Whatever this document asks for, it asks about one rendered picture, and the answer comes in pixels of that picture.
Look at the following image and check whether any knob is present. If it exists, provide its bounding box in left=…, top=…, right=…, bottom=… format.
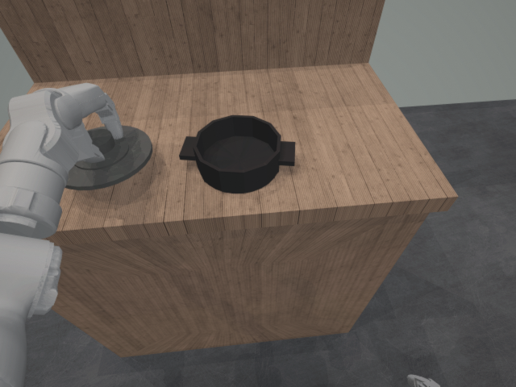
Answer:
left=88, top=129, right=115, bottom=155

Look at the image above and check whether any pot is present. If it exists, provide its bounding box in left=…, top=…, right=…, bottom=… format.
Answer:
left=179, top=115, right=295, bottom=194

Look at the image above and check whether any lid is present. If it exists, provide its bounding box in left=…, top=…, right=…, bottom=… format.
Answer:
left=65, top=125, right=152, bottom=190

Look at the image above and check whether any table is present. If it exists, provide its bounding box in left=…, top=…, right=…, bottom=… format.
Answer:
left=0, top=0, right=458, bottom=357

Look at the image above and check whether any robot left forearm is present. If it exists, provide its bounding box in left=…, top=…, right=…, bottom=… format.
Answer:
left=0, top=88, right=82, bottom=239

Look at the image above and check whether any left robot hand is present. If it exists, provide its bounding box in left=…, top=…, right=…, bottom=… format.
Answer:
left=59, top=83, right=123, bottom=163

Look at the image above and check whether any robot left upper arm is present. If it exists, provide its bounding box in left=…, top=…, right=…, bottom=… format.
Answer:
left=0, top=233, right=62, bottom=387

